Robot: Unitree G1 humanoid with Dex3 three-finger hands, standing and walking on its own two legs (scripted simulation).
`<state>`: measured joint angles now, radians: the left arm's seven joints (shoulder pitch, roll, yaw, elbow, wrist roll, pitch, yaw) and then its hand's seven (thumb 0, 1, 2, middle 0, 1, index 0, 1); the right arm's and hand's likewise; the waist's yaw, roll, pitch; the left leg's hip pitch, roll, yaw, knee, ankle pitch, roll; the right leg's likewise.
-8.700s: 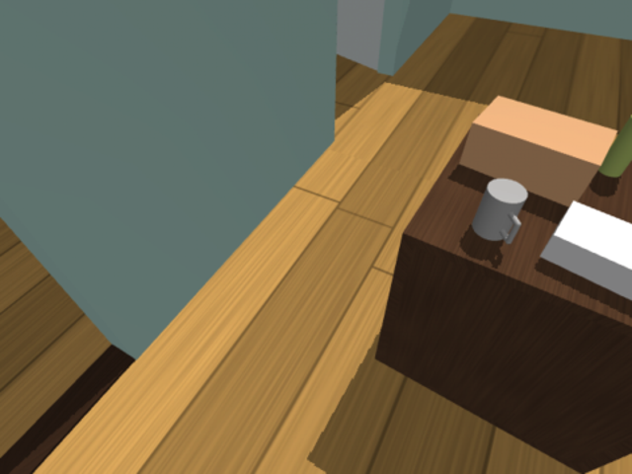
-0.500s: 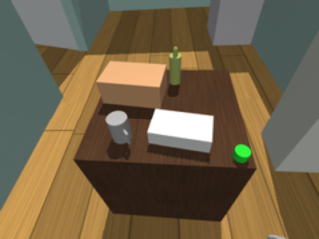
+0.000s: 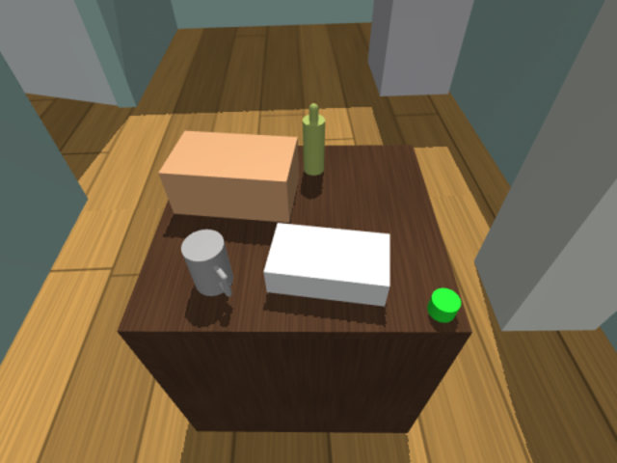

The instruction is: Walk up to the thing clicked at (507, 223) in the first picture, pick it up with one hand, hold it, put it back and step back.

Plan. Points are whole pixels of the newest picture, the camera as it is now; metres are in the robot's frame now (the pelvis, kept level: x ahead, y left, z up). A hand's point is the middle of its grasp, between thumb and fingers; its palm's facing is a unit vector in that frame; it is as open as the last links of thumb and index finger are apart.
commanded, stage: walk up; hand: left
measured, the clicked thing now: (213, 268) +0.48 +0.20 -0.09
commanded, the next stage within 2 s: stand in 0.36 s
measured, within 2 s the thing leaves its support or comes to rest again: neither
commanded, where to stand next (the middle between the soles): +0.07 +0.00 m, yaw +0 degrees
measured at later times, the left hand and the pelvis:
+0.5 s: hand out of the picture +0.10 +0.25 -0.15, palm faces -0.04 -0.94 -0.35, open 7.3 cm; pelvis +0.00 +0.00 +0.00, yaw +0 degrees
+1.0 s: hand out of the picture +0.06 +0.25 -0.15, palm faces -0.03 -0.94 -0.33, open 7.3 cm; pelvis +0.00 +0.00 +0.01, yaw +1 degrees
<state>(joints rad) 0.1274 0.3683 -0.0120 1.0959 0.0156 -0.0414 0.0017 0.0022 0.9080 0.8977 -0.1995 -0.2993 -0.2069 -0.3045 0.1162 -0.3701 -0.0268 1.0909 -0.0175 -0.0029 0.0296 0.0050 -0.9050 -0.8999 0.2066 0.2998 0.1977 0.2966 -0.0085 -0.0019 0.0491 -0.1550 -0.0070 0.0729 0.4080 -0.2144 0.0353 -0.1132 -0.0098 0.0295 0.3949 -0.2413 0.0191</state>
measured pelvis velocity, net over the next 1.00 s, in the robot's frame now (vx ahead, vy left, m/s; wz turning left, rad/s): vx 0.00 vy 0.00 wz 0.02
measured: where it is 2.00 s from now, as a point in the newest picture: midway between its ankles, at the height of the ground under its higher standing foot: outside the picture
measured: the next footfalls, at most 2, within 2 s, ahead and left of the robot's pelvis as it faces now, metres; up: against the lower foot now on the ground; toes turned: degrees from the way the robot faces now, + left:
none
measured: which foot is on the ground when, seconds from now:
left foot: down 0.00-1.00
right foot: down 0.00-1.00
